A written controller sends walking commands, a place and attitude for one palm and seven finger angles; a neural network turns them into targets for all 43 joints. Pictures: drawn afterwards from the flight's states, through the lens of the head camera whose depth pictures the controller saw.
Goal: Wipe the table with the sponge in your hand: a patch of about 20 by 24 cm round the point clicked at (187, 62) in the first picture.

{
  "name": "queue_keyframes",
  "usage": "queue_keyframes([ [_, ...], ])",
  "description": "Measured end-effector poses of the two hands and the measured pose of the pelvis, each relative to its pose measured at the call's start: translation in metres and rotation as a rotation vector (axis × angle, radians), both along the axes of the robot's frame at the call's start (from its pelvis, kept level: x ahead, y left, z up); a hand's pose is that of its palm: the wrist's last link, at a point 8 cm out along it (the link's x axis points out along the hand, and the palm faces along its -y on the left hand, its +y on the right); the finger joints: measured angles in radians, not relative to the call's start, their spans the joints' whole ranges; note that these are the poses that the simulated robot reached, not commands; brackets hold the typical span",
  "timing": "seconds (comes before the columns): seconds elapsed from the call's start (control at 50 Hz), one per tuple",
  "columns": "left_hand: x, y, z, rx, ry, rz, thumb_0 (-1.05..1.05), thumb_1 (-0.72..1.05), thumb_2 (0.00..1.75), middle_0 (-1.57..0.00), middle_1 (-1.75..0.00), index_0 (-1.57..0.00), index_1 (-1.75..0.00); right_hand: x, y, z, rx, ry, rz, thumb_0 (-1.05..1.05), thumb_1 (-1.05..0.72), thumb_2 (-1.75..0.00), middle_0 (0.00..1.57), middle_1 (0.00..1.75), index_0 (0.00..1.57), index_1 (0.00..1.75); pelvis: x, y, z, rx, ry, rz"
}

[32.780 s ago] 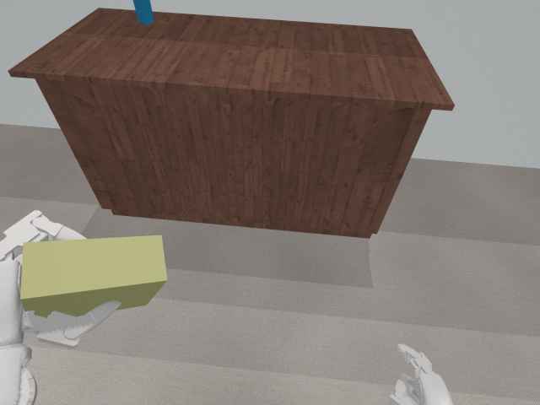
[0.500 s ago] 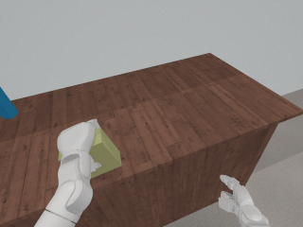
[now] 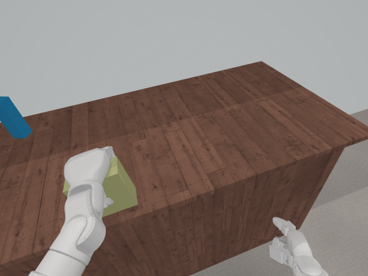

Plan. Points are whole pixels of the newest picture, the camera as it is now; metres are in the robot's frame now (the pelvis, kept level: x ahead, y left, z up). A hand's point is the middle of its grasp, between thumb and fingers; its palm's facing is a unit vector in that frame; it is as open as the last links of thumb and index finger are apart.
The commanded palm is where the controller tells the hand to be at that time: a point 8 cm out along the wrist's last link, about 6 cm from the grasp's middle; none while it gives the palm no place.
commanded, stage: wipe forward along the middle lane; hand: left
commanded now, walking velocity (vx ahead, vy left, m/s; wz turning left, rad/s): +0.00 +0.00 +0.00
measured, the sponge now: (107, 194) +0.28 +0.24 +0.04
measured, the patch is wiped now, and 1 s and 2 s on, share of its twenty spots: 0.95 0.95 0.95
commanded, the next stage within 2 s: slide back across to the first lane in 1.40 s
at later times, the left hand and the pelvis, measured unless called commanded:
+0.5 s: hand (96, 169) +0.31 +0.26 +0.09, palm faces -0.01 -0.06 -1.00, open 9.7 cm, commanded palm +0.30 +0.27 +0.12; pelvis -0.01 -0.01 +0.00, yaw +0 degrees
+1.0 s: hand (94, 152) +0.37 +0.30 +0.09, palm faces -0.07 -0.02 -1.00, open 9.7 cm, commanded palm +0.36 +0.30 +0.12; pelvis -0.01 +0.00 +0.00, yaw +1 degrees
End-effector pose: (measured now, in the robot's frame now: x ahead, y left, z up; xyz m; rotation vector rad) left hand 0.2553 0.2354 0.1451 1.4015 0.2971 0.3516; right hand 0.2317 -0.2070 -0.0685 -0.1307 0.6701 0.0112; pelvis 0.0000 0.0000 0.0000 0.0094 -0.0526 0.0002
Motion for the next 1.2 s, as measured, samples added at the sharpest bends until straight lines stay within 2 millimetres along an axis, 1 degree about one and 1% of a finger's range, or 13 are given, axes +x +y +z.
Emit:
queue_keyframes([
  [0.12, 0.014, 0.004, -0.001, 0.047, 0.035, 0.013, -0.02, -0.49, 1.08, -0.77, -1.38, -0.79, -1.35, -0.005, -0.001, -0.002, 0.002, 0.002, -0.008, 0.01, -0.91, -0.90, 0.20, 0.30, 0.20, 0.30, -0.004, -0.002, 0.000, 0.002, 0.007, 0.002],
  [0.24, 0.023, 0.012, -0.002, 0.052, 0.059, 0.020, -0.02, -0.50, 1.08, -0.78, -1.37, -0.79, -1.34, -0.016, -0.009, -0.008, -0.008, 0.019, -0.029, 0.01, -0.91, -0.90, 0.20, 0.30, 0.20, 0.30, -0.006, -0.005, 0.000, 0.002, 0.018, 0.003],
  [0.46, 0.034, 0.022, -0.004, 0.069, 0.072, 0.013, -0.02, -0.50, 1.09, -0.78, -1.37, -0.80, -1.34, -0.044, -0.035, -0.023, -0.053, 0.100, -0.087, 0.01, -0.91, -0.90, 0.20, 0.30, 0.20, 0.30, -0.009, -0.008, 0.000, 0.001, 0.036, 0.007],
  [0.66, 0.058, 0.034, -0.002, 0.095, 0.107, 0.019, -0.01, -0.50, 1.09, -0.78, -1.37, -0.80, -1.34, -0.072, -0.046, -0.034, -0.067, 0.164, -0.131, 0.01, -0.91, -0.90, 0.20, 0.30, 0.20, 0.30, -0.014, -0.011, -0.001, 0.000, 0.069, 0.010],
  [0.94, 0.089, 0.051, -0.002, 0.114, 0.135, 0.011, 0.00, -0.51, 1.09, -0.78, -1.37, -0.80, -1.34, -0.111, -0.054, -0.050, -0.084, 0.280, -0.179, 0.01, -0.91, -0.90, 0.20, 0.30, 0.20, 0.30, -0.014, -0.007, -0.003, -0.006, 0.119, 0.013],
  [1.06, 0.103, 0.060, -0.002, 0.113, 0.143, 0.013, 0.01, -0.51, 1.09, -0.78, -1.37, -0.80, -1.34, -0.121, -0.052, -0.052, -0.093, 0.315, -0.193, 0.01, -0.91, -0.90, 0.20, 0.30, 0.20, 0.30, -0.013, -0.003, -0.003, -0.009, 0.137, 0.014],
  [1.2, 0.117, 0.068, -0.002, 0.117, 0.147, 0.007, 0.01, -0.51, 1.10, -0.78, -1.37, -0.80, -1.34, -0.127, -0.048, -0.052, -0.100, 0.342, -0.206, 0.01, -0.91, -0.90, 0.20, 0.30, 0.20, 0.30, -0.009, 0.004, -0.003, -0.014, 0.159, 0.010],
])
